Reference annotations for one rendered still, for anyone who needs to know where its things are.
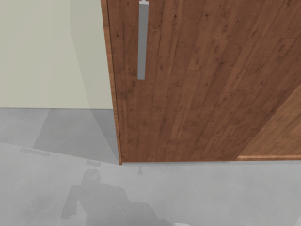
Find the wardrobe door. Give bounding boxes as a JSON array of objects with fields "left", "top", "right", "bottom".
[
  {"left": 107, "top": 0, "right": 301, "bottom": 162},
  {"left": 239, "top": 83, "right": 301, "bottom": 156}
]

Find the handle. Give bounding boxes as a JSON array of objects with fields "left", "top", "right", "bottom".
[{"left": 137, "top": 0, "right": 149, "bottom": 80}]

